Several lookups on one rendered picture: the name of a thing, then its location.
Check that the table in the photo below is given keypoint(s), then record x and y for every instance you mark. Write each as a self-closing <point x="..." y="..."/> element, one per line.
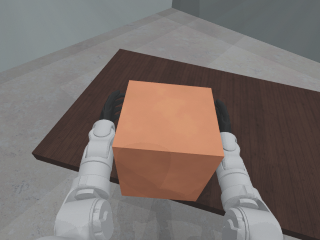
<point x="277" y="128"/>

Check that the right robot upper arm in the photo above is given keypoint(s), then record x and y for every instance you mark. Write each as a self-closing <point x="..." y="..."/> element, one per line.
<point x="241" y="223"/>

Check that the carton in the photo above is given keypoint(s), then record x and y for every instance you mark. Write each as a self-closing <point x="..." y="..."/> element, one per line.
<point x="167" y="144"/>

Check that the right robot forearm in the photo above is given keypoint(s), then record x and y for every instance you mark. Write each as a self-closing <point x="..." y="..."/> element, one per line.
<point x="234" y="180"/>

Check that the left robot forearm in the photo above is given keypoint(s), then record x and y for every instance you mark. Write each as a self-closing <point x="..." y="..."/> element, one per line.
<point x="93" y="179"/>

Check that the robot left hand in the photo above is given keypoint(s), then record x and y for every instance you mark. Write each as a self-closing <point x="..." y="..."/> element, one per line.
<point x="109" y="109"/>

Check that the left robot upper arm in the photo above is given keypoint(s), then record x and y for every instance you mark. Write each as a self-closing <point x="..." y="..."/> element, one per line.
<point x="88" y="219"/>

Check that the robot right hand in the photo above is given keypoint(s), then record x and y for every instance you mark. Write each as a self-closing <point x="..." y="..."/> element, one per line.
<point x="223" y="119"/>

